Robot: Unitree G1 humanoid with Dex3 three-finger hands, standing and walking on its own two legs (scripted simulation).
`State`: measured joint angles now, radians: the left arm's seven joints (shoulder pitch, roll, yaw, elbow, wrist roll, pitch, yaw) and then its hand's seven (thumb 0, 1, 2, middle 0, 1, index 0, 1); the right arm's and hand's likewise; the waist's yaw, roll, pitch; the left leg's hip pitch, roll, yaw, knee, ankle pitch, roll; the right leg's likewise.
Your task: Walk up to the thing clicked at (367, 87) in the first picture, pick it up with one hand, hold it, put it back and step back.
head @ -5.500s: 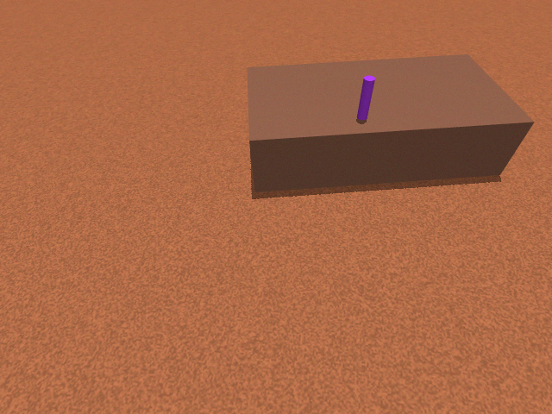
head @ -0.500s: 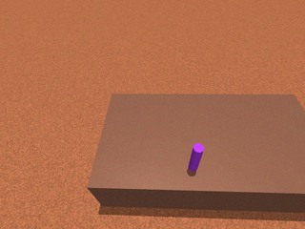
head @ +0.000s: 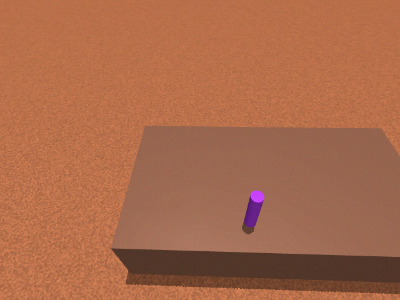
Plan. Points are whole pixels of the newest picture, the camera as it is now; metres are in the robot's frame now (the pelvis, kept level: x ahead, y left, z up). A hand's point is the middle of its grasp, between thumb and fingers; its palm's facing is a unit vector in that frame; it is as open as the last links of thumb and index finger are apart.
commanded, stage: stand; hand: right
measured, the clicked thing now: (253, 210) +0.50 -0.16 -0.36
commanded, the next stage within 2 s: go down in 1.84 s
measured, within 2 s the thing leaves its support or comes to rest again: neither
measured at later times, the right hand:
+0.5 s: hand out of the picture +0.06 -0.26 -0.16, palm faces -0.03 +0.94 -0.33, open 7.4 cm
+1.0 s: hand out of the picture +0.07 -0.26 -0.16, palm faces -0.04 +0.94 -0.34, open 7.4 cm
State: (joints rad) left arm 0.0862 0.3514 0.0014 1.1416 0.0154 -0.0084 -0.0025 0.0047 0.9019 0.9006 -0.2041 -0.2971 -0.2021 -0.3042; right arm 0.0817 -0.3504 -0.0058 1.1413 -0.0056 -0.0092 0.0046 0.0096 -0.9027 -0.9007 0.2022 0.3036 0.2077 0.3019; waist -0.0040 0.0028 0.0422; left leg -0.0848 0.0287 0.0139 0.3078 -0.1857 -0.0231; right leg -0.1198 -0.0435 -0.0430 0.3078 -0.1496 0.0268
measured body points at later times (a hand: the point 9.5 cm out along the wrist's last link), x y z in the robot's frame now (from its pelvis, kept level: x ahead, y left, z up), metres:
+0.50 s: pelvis -0.01 -0.01 +0.00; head +0.00 -0.01 +0.45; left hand +0.06 +0.30 -0.13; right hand +0.07 -0.31 -0.14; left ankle -0.01 +0.13 -0.75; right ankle +0.01 -0.13 -0.75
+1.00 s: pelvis +0.00 -0.01 +0.00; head +0.01 -0.01 +0.45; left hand +0.08 +0.30 -0.13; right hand +0.07 -0.31 -0.13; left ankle -0.01 +0.13 -0.75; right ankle +0.01 -0.13 -0.75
